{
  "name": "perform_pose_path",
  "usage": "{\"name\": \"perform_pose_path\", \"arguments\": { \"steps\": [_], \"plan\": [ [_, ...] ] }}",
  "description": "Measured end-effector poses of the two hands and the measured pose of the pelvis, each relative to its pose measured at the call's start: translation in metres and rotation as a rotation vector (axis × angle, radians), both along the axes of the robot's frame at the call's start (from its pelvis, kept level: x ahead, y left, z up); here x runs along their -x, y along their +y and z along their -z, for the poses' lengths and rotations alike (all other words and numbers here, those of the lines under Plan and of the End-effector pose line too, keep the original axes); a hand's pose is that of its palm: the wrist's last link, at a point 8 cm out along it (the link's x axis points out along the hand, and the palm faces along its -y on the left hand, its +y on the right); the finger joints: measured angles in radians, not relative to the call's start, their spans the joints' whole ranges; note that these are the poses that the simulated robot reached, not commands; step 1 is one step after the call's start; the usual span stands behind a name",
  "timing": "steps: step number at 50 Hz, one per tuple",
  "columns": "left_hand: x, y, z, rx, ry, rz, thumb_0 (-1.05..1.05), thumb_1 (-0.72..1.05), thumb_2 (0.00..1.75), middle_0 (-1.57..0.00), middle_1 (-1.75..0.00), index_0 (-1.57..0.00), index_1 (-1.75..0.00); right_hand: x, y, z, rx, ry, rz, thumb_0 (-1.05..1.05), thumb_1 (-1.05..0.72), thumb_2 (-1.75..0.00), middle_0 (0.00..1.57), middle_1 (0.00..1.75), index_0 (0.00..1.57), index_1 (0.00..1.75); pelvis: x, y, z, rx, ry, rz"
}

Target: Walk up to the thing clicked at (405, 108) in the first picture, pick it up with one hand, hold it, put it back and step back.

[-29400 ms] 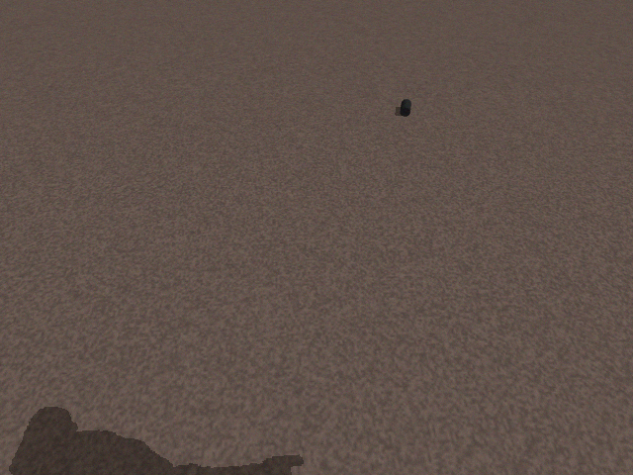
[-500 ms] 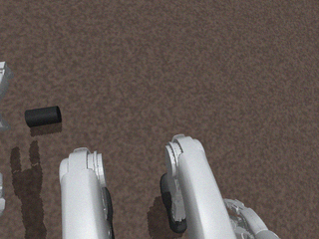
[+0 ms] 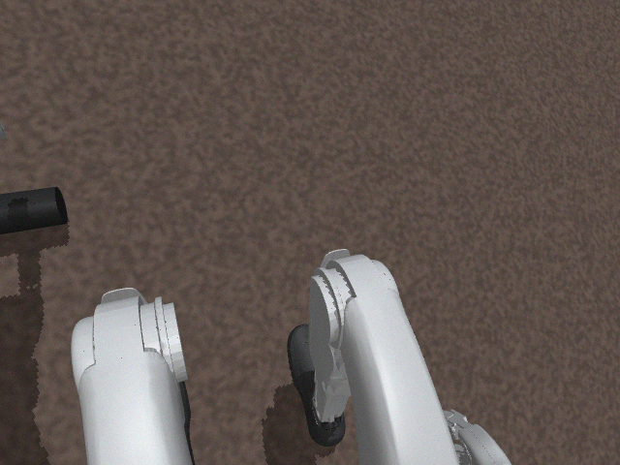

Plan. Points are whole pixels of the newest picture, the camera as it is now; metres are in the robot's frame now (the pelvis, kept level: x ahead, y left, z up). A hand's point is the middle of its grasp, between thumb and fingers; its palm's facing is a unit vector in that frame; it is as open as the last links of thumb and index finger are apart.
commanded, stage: home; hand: left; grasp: from above
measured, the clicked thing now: (25, 210) +0.48 +0.32 -0.29
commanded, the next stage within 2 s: none
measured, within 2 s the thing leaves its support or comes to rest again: neither
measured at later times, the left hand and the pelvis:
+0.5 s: hand out of the picture +0.35 +0.28 +0.04, palm faces -0.25 -0.68 -0.69, open 8.1 cm; pelvis +0.02 +0.00 +0.16, yaw +4 degrees
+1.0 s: hand out of the picture +0.26 +0.22 +0.26, palm faces +0.18 -0.95 -0.26, open 7.4 cm; pelvis +0.07 +0.00 +0.34, yaw +8 degrees
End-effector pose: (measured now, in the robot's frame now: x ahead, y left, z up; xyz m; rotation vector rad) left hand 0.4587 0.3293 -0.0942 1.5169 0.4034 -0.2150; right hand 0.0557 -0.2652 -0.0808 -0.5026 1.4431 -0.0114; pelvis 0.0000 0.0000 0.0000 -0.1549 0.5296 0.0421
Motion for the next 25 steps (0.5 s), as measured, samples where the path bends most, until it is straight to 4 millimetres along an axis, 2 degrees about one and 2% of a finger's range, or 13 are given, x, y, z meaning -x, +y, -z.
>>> {"name": "perform_pose_path", "arguments": {
  "steps": [5,8,11,17,25],
  "plan": [
    [-0.010,0.004,-0.023,-0.010,-0.063,-0.090,0.00,-0.30,0.95,-0.22,-0.83,-0.21,-0.83,0.000,0.013,0.004,-0.061,-0.009,0.042,0.00,-0.90,-0.90,0.20,0.30,0.20,0.30,-0.006,0.000,-0.008,-0.005,0.042,0.000],
    [-0.010,0.005,-0.045,0.016,-0.060,-0.162,0.00,-0.21,0.94,-0.23,-0.76,-0.22,-0.78,-0.005,0.017,-0.002,-0.098,-0.023,0.072,0.00,-0.90,-0.90,0.20,0.30,0.21,0.30,-0.010,0.000,-0.022,-0.010,0.069,-0.003],
    [-0.001,0.004,-0.069,0.069,-0.033,-0.232,0.00,-0.09,0.95,-0.24,-0.71,-0.22,-0.72,-0.013,0.019,-0.015,-0.127,-0.043,0.102,0.00,-0.90,-0.90,0.20,0.30,0.21,0.30,-0.013,0.000,-0.043,-0.017,0.086,-0.007],
    [0.043,-0.006,-0.119,0.272,0.054,-0.343,0.00,0.24,0.98,-0.24,-0.60,-0.23,-0.61,-0.045,0.013,-0.061,-0.139,-0.120,0.107,0.00,-0.90,-0.90,0.20,0.30,0.21,0.30,-0.019,0.000,-0.096,-0.036,0.091,-0.013],
    [0.113,-0.019,-0.183,0.565,0.042,-0.452,0.00,0.68,0.93,-0.23,-0.41,-0.22,-0.41,-0.117,0.006,-0.138,-0.096,-0.332,0.030,0.00,-0.90,-0.90,0.20,0.30,0.20,0.30,-0.019,-0.002,-0.157,-0.049,0.045,-0.036]
  ]
}}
